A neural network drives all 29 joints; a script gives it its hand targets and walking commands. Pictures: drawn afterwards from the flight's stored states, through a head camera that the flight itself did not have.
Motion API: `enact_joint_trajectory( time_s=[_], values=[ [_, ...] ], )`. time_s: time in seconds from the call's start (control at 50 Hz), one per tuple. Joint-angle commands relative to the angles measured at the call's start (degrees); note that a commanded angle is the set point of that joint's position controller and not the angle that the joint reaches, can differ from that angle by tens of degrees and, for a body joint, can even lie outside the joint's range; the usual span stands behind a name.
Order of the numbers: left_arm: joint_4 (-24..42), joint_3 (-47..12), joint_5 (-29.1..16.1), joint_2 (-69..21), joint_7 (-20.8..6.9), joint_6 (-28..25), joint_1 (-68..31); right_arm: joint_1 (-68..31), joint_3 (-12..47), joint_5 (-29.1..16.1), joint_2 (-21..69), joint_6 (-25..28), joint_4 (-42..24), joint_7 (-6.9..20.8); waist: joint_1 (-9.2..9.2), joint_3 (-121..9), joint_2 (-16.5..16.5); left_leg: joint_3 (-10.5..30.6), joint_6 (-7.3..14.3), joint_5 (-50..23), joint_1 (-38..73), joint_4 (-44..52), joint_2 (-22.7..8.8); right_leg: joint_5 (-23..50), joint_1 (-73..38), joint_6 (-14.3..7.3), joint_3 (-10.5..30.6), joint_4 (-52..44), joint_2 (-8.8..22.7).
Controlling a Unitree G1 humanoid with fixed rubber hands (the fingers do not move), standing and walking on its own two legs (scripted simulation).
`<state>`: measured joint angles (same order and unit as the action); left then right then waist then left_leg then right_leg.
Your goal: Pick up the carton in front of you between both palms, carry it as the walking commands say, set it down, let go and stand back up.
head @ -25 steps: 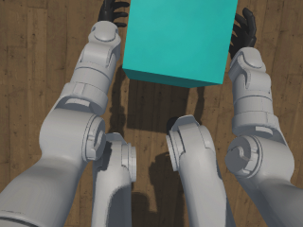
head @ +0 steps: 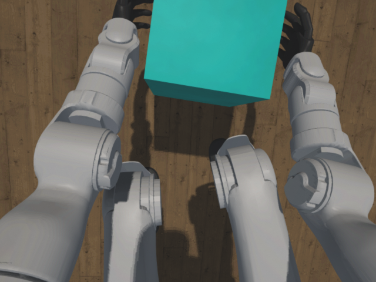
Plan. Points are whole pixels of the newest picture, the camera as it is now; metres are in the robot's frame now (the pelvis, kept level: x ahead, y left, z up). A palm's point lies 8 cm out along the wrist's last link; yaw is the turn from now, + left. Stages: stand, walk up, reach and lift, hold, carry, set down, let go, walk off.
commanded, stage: set down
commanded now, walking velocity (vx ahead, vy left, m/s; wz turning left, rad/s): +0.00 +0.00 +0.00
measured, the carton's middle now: (205, 49) +0.50 -0.12 -0.25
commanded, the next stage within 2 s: let go in 1.68 s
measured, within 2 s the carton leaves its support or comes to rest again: neither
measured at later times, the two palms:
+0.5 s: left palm (117, 27) +0.55 +0.05 -0.19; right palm (301, 64) +0.43 -0.29 -0.19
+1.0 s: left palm out of the picture +0.56 +0.03 -0.07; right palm (371, 46) +0.43 -0.32 -0.08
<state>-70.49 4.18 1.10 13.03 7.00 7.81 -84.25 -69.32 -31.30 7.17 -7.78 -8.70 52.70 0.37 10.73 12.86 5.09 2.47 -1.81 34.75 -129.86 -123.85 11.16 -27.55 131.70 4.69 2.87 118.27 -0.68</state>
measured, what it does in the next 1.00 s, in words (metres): stands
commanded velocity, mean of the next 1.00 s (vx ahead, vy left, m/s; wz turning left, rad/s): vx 0.00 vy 0.00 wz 0.00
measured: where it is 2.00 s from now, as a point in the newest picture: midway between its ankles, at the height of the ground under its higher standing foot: (187, 198)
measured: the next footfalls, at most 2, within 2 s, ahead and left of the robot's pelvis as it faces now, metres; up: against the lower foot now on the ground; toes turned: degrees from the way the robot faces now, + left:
none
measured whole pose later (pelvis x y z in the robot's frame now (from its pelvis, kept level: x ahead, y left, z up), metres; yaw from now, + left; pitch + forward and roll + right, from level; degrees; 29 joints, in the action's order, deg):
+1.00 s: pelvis +0.00 -0.01 +0.05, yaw -3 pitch +41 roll +0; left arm -56.9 4.4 -3.3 18.6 5.3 10.0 -75.3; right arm -62.0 -18.2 -8.8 -13.7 -5.8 47.8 -5.8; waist 9.9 7.1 3.3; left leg 1.7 -1.6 35.4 -120.8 -115.3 3.6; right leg -24.4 125.7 0.6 0.4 109.4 -1.4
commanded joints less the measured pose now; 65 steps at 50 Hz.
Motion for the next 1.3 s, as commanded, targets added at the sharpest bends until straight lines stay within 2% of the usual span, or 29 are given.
enact_joint_trajectory(
  time_s=[0.0, 0.1, 0.26, 0.32, 0.38, 0.42, 0.5, 0.56, 0.62, 0.68, 0.78, 0.88, 0.94, 1.0, 1.08, 1.18, 1.28],
  values=[
    [5.9, -7.3, -1.9, -39.8, -11.2, -2.6, -23.0, -29.8, 14.5, -1.7, 27.6, 1.5, -0.1, 9.8, 5.62, -48.2, 5.6, -2.3, 2.2, -9.4, 13.7, 12.2, 0.0, 14.8, -27.1, -4.0, -6.2, -5.8, -2.6],
    [3.6, -5.7, -1.0, -35.2, -11.0, -2.6, -22.2, -28.4, 12.1, -0.9, 23.4, 1.9, 2.8, 9.3, 4.88, -44.9, 5.6, -1.8, 2.7, -7.7, 13.3, 12.2, -0.4, 11.9, -25.1, -4.4, -5.8, -5.5, -2.2],
    [3.5, -6.1, -1.6, -28.8, -10.4, -3.0, -22.8, -25.5, 8.9, -0.4, 17.8, 3.2, 6.5, 8.0, 5.40, -43.4, 4.2, -1.1, 2.6, -7.1, 15.1, 11.6, -1.5, 10.2, -24.8, -4.1, -5.8, -5.0, -1.4],
    [4.6, -6.0, -2.6, -19.1, -8.6, -3.5, -21.8, -20.8, 5.9, -0.5, 9.5, 4.7, 8.7, 5.7, 6.19, -44.5, 3.6, -0.9, 2.0, -7.2, 17.8, 11.3, -2.8, 10.5, -25.8, -3.3, -6.2, -4.7, -0.7],
    [5.5, -4.6, -4.1, 5.5, -3.1, -4.4, -16.5, -10.9, -0.1, -2.2, -13.4, 8.5, 11.2, -0.7, 6.95, -46.2, 2.9, -0.1, 0.8, -7.9, 21.2, 11.3, -5.1, 12.2, -27.2, -2.2, -6.9, -4.5, 0.8],
    [5.6, -6.4, -5.6, 9.5, -1.4, -4.3, -15.9, -11.7, 0.8, -5.3, -18.2, 10.9, 10.9, -3.2, 7.03, -47.8, 3.4, 0.6, 0.2, -9.4, 22.5, 11.1, -6.2, 14.4, -27.8, -2.1, -6.9, -4.4, 1.5],
    [9.5, -9.9, -9.1, 8.1, -1.3, -4.6, -15.7, -14.1, 6.5, -12.8, -19.5, 13.3, 9.6, -3.4, 5.95, -52.0, 5.2, 0.9, -0.3, -13.8, 25.7, 10.3, -7.3, 19.8, -27.7, -2.4, -6.4, -4.0, 2.2],
    [14.2, -11.4, -10.5, 7.2, -1.3, -5.0, -15.7, -14.2, 9.9, -17.5, -19.1, 13.6, 7.7, -2.9, 5.47, -57.2, 5.2, 0.1, -0.5, -16.0, 27.6, 9.3, -7.7, 24.4, -31.7, -2.7, -6.0, -4.1, 2.3],
    [18.7, -11.0, -10.5, 9.4, -0.8, -4.8, -15.1, -12.4, 11.1, -20.2, -20.0, 13.0, 5.0, -3.3, 5.28, -64.8, 5.1, -1.6, -0.8, -16.0, 30.1, 8.4, -7.7, 28.2, -38.8, -2.7, -5.7, -4.5, 1.9],
    [23.2, -9.1, -9.1, 11.7, -0.1, -3.8, -13.2, -8.9, 11.4, -21.2, -20.9, 11.7, 0.7, -4.1, 4.66, -72.6, 5.5, -3.9, -0.7, -14.1, 33.3, 8.6, -7.1, 28.9, -46.1, -2.6, -6.1, -5.9, 1.0],
    [29.8, -5.3, -7.0, 11.3, 0.3, -0.1, -9.8, -4.8, 12.3, -20.2, -19.0, 7.4, -9.8, -5.8, 3.82, -80.3, 4.0, -6.8, 0.4, -8.0, 34.9, 11.6, -5.6, 25.3, -56.0, -2.6, -7.5, -10.9, -0.8],
    [22.7, -0.4, -5.4, 10.8, -0.8, 2.1, -5.8, -4.2, 12.3, -17.1, -14.5, 3.8, -11.4, -6.5, 2.38, -66.4, -0.8, -6.7, 1.5, -0.1, 25.3, 17.1, -5.1, 15.8, -51.6, -2.0, -6.8, -16.4, -1.4],
    [18.0, 1.6, -4.1, 10.5, -1.9, 1.4, -4.0, -3.9, 12.5, -15.5, -12.3, 3.7, -10.8, -6.2, 1.53, -62.1, -3.1, -6.1, 1.9, 0.8, 21.3, 20.0, -5.1, 14.1, -50.0, -1.6, -6.0, -18.8, -1.4],
    [15.4, 2.9, -3.0, 10.6, -2.5, 0.6, -3.0, -3.2, 12.6, -14.7, -11.2, 3.7, -10.5, -5.8, 1.28, -62.4, -3.9, -5.6, 2.0, 0.3, 21.0, 22.8, -5.1, 13.9, -50.2, -1.2, -5.7, -20.9, -1.5],
    [16.6, 3.2, -1.9, 10.3, -2.8, 0.4, -2.8, -1.1, 11.5, -13.9, -11.1, 3.4, -11.7, -5.2, 2.07, -66.5, -2.5, -5.5, 1.6, -1.2, 25.4, 26.7, -4.8, 15.2, -51.9, -1.0, -6.2, -24.0, -1.7],
    [23.2, 1.9, -1.4, 8.9, -2.7, 1.6, -2.5, 2.3, 9.5, -13.4, -12.4, 2.5, -15.6, -4.1, 3.51, -74.7, 2.0, -5.8, 0.8, -5.2, 36.2, 31.2, -4.4, 19.4, -54.1, -1.2, -7.9, -28.0, -2.1],
    [28.9, 1.3, -0.9, 7.6, -2.6, 3.5, -0.5, 5.3, 8.4, -13.5, -13.2, 1.0, -19.0, -2.7, 3.60, -79.0, 5.2, -5.5, 0.1, -10.6, 45.9, 35.7, -4.4, 24.1, -56.0, -1.5, -9.1, -32.0, -2.6]
  ],
)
